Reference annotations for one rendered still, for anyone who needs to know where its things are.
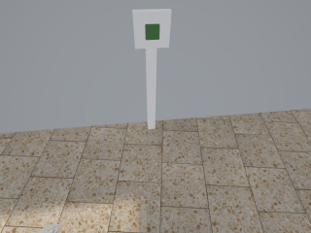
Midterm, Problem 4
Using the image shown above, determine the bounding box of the button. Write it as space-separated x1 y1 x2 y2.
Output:
145 23 160 41

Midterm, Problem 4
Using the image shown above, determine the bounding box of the panel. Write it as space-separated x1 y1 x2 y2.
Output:
132 9 172 129

